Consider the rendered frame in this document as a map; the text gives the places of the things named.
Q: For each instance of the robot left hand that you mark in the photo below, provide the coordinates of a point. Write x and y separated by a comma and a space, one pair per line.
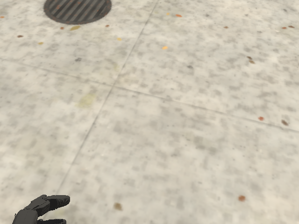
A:
39, 207

